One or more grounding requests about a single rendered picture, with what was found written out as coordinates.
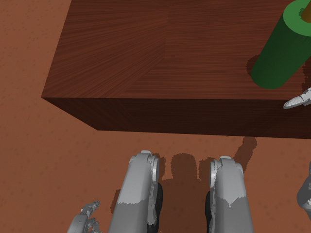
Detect right robot hand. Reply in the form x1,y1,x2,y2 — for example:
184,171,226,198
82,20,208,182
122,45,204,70
283,87,311,109

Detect bottle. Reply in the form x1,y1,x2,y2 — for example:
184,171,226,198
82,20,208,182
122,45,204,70
251,0,311,89

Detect left robot hand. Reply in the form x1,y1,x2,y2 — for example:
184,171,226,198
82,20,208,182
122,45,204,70
67,201,102,233

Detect right robot arm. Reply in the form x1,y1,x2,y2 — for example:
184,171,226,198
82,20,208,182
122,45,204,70
296,161,311,221

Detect left robot foot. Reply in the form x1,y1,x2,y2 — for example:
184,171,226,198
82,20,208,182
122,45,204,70
147,183,163,233

